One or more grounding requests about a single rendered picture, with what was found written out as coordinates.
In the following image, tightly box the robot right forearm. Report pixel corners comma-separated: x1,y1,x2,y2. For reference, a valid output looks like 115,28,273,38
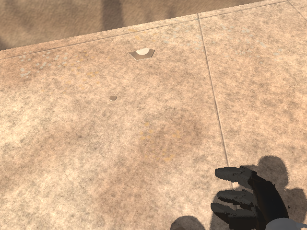
265,218,300,230

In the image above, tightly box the right robot hand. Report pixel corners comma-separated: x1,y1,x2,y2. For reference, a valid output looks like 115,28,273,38
210,166,290,230

